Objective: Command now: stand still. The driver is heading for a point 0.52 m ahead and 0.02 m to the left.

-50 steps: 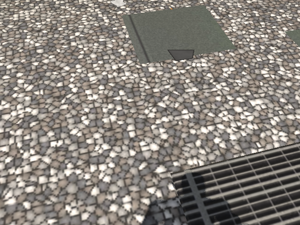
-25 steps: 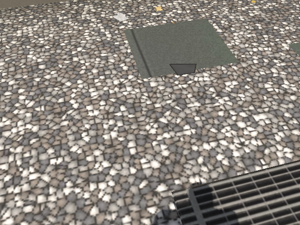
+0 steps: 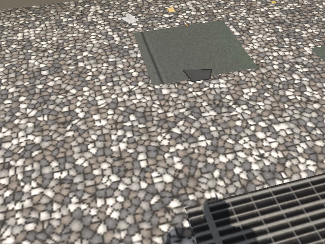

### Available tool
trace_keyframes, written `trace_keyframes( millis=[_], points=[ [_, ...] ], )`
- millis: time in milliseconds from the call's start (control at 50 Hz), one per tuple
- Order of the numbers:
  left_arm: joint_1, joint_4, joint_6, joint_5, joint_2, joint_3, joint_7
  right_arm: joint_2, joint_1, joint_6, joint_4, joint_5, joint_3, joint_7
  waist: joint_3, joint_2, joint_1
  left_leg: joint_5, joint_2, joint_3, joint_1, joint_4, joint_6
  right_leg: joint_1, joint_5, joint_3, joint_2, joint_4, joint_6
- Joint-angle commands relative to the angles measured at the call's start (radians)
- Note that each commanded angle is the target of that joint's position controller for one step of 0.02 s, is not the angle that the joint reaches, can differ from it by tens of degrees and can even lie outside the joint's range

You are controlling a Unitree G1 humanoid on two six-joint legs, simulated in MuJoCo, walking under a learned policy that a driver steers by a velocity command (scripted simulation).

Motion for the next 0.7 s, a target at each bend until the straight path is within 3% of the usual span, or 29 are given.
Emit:
trace_keyframes(
  millis=[20,700],
  points=[
    [0.043,-0.016,-0.007,0.000,0.097,0.014,0.004,-0.103,0.008,-0.008,-0.022,0.000,-0.014,-0.003,-0.005,0.005,-0.001,0.093,0.033,-0.034,0.032,-0.087,0.025,-0.069,0.093,0.002,-0.009,-0.088,-0.015],
    [0.152,0.015,-0.012,-0.005,0.048,0.008,0.007,-0.066,0.107,-0.011,-0.002,0.004,0.000,-0.009,0.011,0.001,-0.002,0.112,0.027,-0.026,0.019,-0.078,0.024,-0.086,0.105,0.001,-0.003,-0.086,-0.020]
  ],
)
